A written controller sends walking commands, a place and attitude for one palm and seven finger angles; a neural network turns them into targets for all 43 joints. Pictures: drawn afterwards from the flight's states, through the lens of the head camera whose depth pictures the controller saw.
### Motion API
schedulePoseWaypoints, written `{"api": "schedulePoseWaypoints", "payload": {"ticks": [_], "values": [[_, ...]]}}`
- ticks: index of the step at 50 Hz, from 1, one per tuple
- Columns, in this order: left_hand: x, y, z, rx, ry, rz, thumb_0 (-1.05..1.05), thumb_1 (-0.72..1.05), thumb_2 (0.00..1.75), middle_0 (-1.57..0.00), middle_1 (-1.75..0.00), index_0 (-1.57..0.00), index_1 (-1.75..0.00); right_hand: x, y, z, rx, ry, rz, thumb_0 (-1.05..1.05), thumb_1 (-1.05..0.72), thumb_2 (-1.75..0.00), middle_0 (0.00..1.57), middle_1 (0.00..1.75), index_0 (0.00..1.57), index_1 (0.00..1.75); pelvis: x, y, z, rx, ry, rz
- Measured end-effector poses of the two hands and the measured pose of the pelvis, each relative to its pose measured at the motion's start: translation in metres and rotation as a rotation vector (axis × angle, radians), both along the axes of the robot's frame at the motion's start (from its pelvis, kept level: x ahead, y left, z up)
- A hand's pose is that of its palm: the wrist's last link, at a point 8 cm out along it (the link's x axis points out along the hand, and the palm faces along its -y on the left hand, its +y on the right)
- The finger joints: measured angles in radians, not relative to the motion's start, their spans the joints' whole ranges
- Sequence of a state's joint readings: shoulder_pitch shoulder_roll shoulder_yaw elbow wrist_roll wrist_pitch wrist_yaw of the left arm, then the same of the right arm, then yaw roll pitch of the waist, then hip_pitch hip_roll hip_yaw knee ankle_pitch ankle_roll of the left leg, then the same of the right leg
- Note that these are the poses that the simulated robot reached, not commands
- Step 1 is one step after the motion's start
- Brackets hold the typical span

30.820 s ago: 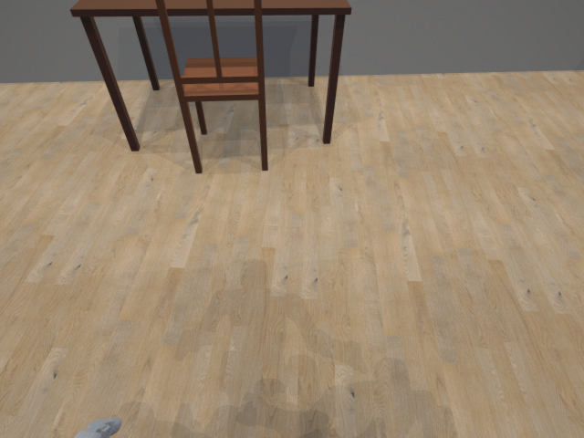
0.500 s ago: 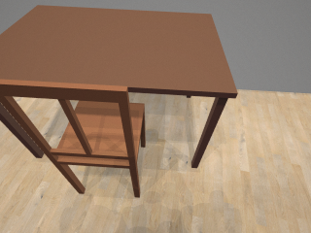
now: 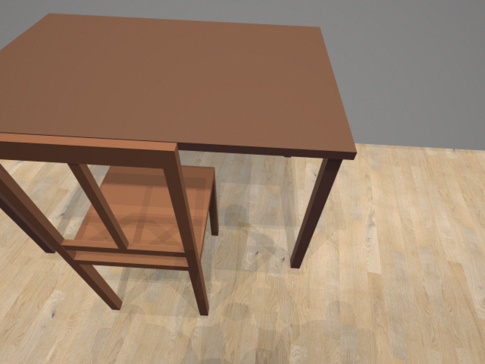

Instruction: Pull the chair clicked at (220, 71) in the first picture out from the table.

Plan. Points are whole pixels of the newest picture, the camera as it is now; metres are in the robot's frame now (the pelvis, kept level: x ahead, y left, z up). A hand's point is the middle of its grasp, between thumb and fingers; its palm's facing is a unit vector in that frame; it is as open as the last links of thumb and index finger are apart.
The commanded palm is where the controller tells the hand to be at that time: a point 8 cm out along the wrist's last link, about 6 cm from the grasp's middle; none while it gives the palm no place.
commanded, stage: look again from close up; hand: left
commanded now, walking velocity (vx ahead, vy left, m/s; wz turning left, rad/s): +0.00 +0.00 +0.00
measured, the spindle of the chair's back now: (103, 210) +0.43 +0.34 -0.08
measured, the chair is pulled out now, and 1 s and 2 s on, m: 0.00 0.00 0.00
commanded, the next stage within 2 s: none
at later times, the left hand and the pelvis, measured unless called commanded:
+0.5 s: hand out of the picture +0.00 +0.14 -0.18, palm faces +0.04 -0.98 -0.19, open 7.4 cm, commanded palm none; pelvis +0.01 -0.03 +0.00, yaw +1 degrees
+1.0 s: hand out of the picture +0.00 +0.13 -0.17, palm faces +0.06 -0.98 -0.19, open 7.4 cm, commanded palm none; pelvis +0.02 -0.04 +0.00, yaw +1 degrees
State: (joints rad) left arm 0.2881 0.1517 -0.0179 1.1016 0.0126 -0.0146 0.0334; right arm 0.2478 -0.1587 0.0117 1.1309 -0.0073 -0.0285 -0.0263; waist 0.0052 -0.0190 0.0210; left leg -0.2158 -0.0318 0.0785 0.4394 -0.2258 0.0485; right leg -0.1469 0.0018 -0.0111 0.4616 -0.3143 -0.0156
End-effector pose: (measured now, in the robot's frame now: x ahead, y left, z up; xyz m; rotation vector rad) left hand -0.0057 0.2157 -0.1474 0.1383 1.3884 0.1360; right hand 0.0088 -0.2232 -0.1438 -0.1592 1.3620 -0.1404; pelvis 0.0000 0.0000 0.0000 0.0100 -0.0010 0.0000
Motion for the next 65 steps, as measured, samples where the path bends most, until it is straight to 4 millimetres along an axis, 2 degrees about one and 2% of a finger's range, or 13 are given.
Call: {"api": "schedulePoseWaypoints", "payload": {"ticks": [12, 34, 65], "values": [[0.006, -0.010, 0.002, 0.011, -0.005, 0.007, 0.00, 0.91, 0.90, -0.20, -0.30, -0.20, -0.30, 0.005, -0.012, -0.001, 0.004, 0.011, 0.005, 0.01, -0.91, -0.90, 0.20, 0.30, 0.20, 0.30, 0.007, -0.014, 0.000, 0.003, -0.001, 0.004], [0.001, -0.031, 0.002, 0.007, 0.016, 0.033, 0.00, 0.91, 0.90, -0.20, -0.30, -0.20, -0.30, 0.012, -0.028, -0.003, 0.007, 0.022, 0.012, 0.01, -0.91, -0.90, 0.20, 0.30, 0.20, 0.30, 0.015, -0.032, 0.000, 0.007, -0.005, 0.010], [-0.013, -0.043, 0.003, 0.005, 0.034, 0.061, 0.00, 0.91, 0.90, -0.20, -0.30, -0.20, -0.30, 0.003, -0.032, -0.004, 0.015, 0.044, 0.013, 0.00, -0.91, -0.90, 0.20, 0.30, 0.20, 0.30, 0.014, -0.040, 0.000, 0.006, -0.011, 0.017]]}}
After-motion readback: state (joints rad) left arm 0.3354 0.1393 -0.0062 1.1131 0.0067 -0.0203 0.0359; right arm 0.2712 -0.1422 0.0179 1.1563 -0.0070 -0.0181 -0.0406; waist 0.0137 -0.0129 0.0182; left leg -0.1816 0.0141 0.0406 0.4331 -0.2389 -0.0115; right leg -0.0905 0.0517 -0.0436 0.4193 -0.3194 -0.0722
